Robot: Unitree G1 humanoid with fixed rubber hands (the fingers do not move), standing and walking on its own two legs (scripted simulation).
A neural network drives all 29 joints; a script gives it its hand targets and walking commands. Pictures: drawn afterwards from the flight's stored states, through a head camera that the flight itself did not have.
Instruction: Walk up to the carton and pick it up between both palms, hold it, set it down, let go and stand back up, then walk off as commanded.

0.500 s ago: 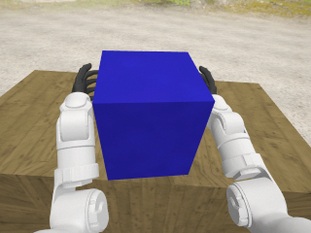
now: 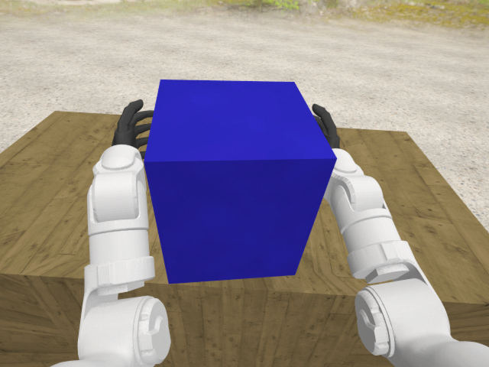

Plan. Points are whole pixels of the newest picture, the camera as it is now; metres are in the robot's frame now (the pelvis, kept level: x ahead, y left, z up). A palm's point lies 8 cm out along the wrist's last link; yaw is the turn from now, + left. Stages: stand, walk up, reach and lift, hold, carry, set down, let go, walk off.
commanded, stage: hold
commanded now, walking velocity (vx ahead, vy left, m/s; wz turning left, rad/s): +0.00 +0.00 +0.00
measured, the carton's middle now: (231, 182) +0.35 +0.00 +0.18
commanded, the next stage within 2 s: set down in 0.24 s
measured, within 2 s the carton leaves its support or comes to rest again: neither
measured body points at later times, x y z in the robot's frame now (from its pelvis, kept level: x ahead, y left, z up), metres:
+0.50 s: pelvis +0.00 +0.00 +0.00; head -0.07 +0.03 +0.44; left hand +0.38 +0.16 +0.26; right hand +0.38 -0.15 +0.24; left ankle +0.03 +0.13 -0.75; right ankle +0.01 -0.11 -0.75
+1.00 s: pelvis +0.02 -0.02 +0.00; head -0.01 +0.02 +0.45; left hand +0.40 +0.15 +0.19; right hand +0.41 -0.15 +0.17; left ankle +0.03 +0.13 -0.75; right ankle +0.01 -0.11 -0.75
